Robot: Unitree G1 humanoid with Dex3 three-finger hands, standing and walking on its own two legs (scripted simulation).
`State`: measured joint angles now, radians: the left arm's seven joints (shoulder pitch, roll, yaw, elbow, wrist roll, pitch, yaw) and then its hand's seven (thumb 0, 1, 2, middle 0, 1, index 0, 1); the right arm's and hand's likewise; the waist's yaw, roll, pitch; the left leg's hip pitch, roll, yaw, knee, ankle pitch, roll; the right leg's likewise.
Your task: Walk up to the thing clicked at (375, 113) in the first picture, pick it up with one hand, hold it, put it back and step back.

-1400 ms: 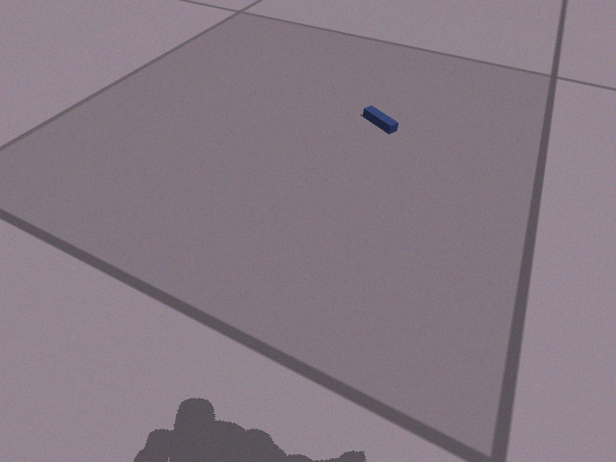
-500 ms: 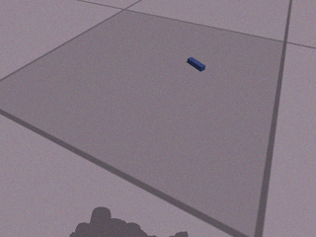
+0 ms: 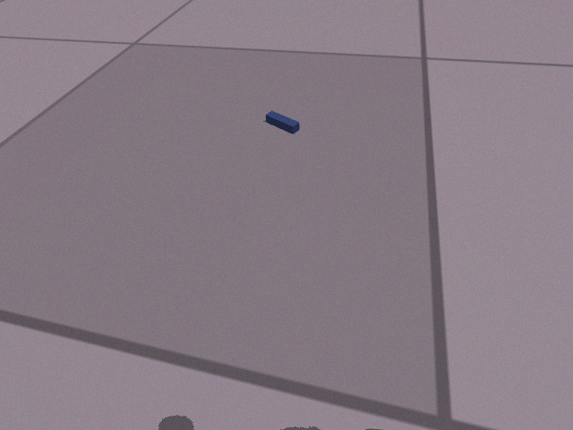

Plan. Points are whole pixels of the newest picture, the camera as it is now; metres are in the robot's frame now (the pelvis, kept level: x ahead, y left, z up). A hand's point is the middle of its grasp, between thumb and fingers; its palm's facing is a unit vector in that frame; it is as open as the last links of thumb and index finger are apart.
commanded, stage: walk up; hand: left
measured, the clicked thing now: (282, 122) +1.98 +0.07 -0.75
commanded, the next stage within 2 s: none
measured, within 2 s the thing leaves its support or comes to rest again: neither
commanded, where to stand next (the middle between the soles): +1.47 +0.07 m, yaw -40 degrees
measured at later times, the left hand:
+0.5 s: hand (172, 334) +0.33 +0.24 -0.15, palm faces -0.24 -0.89 -0.39, open 7.4 cm
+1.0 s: hand (245, 158) +0.82 +0.13 -0.13, palm faces -0.43 -0.78 -0.45, open 7.4 cm
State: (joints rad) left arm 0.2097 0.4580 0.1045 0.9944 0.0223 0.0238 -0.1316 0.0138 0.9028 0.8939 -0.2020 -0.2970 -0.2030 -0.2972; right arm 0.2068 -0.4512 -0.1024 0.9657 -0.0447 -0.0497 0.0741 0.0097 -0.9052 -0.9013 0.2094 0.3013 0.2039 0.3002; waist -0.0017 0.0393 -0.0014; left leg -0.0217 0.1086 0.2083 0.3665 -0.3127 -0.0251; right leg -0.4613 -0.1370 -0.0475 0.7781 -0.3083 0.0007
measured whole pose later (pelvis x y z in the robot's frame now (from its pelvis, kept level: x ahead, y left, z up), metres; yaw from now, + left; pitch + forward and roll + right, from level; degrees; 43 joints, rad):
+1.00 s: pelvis +0.57 -0.05 -0.02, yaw -24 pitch -2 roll +1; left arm 0.16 0.40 0.05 0.88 -0.01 -0.07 -0.03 0.01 0.90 0.89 -0.20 -0.30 -0.20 -0.30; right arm 0.38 -0.42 -0.10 0.85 -0.05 -0.02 0.08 0.01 -0.91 -0.90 0.21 0.30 0.20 0.30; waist -0.10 0.07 0.05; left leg 0.01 0.00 0.23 0.54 -0.51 0.04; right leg -0.43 -0.03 -0.10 0.60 -0.14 -0.06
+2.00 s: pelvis +1.01 -0.02 -0.02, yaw -34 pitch -3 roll -1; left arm 0.25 0.39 0.05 0.86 0.00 -0.09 0.06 0.01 0.90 0.89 -0.21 -0.30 -0.21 -0.30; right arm 0.32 -0.41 -0.08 0.83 -0.06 0.06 0.09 0.01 -0.91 -0.90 0.21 0.30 0.20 0.30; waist -0.03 0.13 0.09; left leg -0.40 0.01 0.02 1.14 -0.49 -0.02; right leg -0.35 -0.01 -0.11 0.67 -0.27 -0.05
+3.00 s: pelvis +1.35 +0.13 -0.04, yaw -37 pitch -3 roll -1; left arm 0.34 0.46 0.08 0.87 0.04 -0.08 0.05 0.01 0.89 0.89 -0.21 -0.30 -0.21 -0.30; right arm 0.29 -0.50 -0.12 0.80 -0.05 0.07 0.10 0.01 -0.91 -0.90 0.21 0.30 0.20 0.30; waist 0.02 0.11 0.06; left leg -0.48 0.15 -0.05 0.92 -0.42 -0.01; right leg -0.39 -0.15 -0.04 0.76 -0.33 -0.01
